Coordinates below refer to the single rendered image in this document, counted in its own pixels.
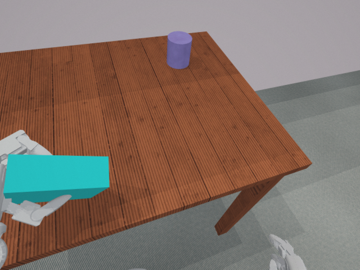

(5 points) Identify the table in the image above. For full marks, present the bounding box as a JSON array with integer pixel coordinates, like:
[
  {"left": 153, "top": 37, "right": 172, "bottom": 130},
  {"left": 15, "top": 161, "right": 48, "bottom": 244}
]
[{"left": 0, "top": 31, "right": 312, "bottom": 270}]

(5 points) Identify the right robot hand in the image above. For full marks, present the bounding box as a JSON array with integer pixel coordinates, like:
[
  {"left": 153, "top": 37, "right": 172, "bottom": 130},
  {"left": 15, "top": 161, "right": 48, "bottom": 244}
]
[{"left": 269, "top": 234, "right": 307, "bottom": 270}]

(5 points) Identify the left robot hand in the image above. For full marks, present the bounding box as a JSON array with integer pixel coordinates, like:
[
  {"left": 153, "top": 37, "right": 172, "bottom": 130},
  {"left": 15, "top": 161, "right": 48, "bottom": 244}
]
[{"left": 0, "top": 130, "right": 72, "bottom": 227}]

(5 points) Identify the sponge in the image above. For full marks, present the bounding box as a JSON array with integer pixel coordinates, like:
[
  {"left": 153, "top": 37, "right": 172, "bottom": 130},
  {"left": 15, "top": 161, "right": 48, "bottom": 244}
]
[{"left": 3, "top": 154, "right": 109, "bottom": 204}]

